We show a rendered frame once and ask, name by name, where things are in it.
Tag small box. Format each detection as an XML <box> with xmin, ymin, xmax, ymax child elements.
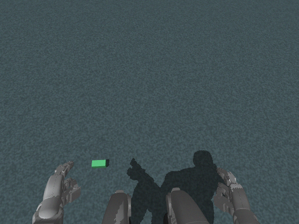
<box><xmin>92</xmin><ymin>160</ymin><xmax>107</xmax><ymax>168</ymax></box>

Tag right robot arm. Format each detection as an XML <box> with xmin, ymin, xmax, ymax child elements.
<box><xmin>233</xmin><ymin>209</ymin><xmax>260</xmax><ymax>224</ymax></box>

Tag left robot arm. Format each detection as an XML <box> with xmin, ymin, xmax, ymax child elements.
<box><xmin>32</xmin><ymin>197</ymin><xmax>64</xmax><ymax>224</ymax></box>

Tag right robot hand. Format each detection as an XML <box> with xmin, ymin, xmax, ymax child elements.
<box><xmin>214</xmin><ymin>167</ymin><xmax>251</xmax><ymax>216</ymax></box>

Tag left robot hand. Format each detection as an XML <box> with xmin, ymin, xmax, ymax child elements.
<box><xmin>43</xmin><ymin>161</ymin><xmax>81</xmax><ymax>206</ymax></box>

